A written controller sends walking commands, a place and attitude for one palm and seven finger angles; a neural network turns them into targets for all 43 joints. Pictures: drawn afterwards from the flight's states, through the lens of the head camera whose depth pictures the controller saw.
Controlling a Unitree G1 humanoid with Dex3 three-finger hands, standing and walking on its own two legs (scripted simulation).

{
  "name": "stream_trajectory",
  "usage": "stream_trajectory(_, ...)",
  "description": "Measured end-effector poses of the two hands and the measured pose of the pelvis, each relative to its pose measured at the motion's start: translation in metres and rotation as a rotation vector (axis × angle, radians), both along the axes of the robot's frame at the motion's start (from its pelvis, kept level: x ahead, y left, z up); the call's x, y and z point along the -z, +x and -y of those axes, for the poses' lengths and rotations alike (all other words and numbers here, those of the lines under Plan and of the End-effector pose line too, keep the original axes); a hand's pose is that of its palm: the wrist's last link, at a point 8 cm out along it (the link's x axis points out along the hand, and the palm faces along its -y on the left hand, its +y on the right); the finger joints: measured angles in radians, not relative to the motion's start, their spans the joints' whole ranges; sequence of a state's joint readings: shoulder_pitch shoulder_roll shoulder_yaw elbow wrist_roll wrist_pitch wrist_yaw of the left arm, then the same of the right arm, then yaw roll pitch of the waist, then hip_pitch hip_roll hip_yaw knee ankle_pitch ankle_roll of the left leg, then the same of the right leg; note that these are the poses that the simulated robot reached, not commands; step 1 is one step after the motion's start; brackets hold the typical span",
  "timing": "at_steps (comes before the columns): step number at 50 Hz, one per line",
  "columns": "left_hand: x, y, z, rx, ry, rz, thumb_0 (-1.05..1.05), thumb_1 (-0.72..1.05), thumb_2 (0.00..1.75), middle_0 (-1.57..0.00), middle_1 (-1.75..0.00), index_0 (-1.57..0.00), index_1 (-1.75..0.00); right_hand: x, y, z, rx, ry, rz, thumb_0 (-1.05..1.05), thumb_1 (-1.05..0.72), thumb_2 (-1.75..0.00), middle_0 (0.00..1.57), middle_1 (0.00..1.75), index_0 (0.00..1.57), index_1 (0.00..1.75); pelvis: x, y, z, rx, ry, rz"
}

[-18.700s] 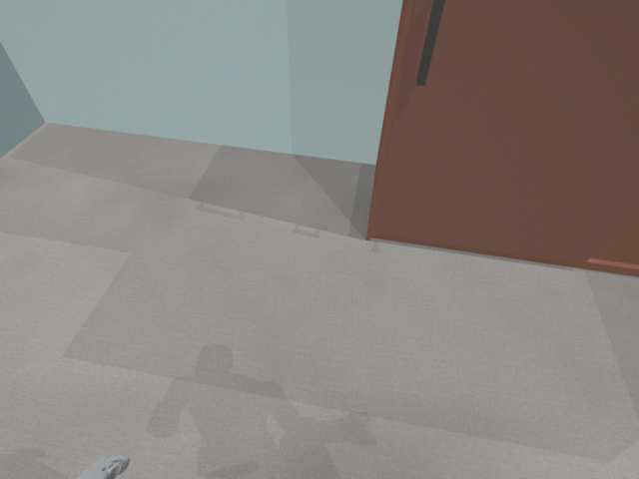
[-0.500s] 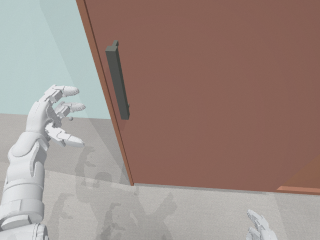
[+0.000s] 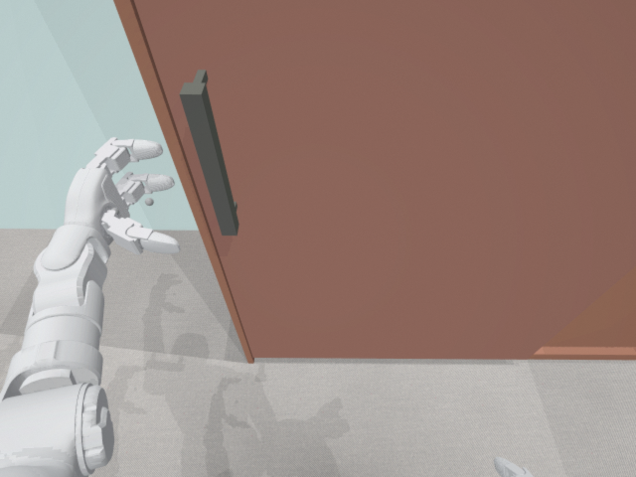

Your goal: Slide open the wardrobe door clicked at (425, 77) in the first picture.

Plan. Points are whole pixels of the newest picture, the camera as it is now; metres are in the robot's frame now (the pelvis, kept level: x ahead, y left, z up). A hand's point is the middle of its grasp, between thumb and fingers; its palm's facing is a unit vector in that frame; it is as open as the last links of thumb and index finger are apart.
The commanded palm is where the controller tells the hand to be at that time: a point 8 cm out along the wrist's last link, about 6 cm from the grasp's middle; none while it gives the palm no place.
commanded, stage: move the hooked fingers beside the handle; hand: left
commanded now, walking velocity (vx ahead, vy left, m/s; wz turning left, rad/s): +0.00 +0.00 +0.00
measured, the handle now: (217, 162) +0.51 +0.15 +0.11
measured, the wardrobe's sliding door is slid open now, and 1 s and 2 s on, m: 0.00 0.00 0.00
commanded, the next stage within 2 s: feel for the door with the fingertips in 1.08 s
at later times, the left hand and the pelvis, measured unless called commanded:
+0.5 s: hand (164, 181) +0.45 +0.20 +0.13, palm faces -0.01 -1.00 +0.00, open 14.0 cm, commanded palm +0.42 +0.26 +0.12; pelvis +0.00 +0.00 -0.01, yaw -1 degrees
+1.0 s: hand (167, 190) +0.45 +0.21 +0.11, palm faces +0.00 -1.00 -0.01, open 14.0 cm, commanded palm +0.43 +0.26 +0.11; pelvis +0.00 +0.00 -0.01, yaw +0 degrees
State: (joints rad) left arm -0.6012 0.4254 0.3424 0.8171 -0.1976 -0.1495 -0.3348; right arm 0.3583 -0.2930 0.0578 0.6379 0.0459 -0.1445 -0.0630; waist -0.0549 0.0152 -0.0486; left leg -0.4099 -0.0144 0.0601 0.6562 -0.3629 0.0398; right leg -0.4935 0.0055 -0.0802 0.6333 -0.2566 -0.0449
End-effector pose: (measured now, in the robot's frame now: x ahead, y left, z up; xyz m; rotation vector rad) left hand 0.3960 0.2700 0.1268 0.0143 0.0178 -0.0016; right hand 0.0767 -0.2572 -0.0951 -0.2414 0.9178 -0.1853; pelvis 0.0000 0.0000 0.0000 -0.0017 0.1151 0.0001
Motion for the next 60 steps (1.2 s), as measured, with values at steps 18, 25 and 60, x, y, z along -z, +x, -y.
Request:
stream_trajectory(18, 0.006, 0.032, 0.006, -0.006, -0.002, -0.020, -0.01, -0.50, 0.30, -0.30, -1.20, -0.30, -1.20, 0.007, -0.028, 0.005, 0.026, -0.017, -0.106, 0.01, -0.91, -0.90, 0.20, 0.30, 0.20, 0.30, 0.005, -0.007, 0.000, -0.005, -0.003, -0.043)
stream_trajectory(25, 0.000, 0.035, 0.011, 0.008, -0.015, 0.041, -0.01, -0.50, 0.30, -0.30, -1.20, -0.30, -1.20, 0.010, -0.039, 0.005, 0.054, -0.004, -0.137, 0.01, -0.91, -0.90, 0.20, 0.30, 0.20, 0.30, 0.005, -0.002, -0.001, 0.014, -0.002, -0.057)
stream_trajectory(60, 0.010, 0.038, 0.008, -0.003, -0.006, 0.010, -0.01, -0.50, 0.30, -0.30, -1.20, -0.30, -1.20, 0.011, -0.028, 0.001, 0.044, -0.002, -0.147, 0.01, -0.91, -0.90, 0.20, 0.30, 0.20, 0.30, 0.007, 0.002, -0.002, 0.006, -0.008, -0.066)
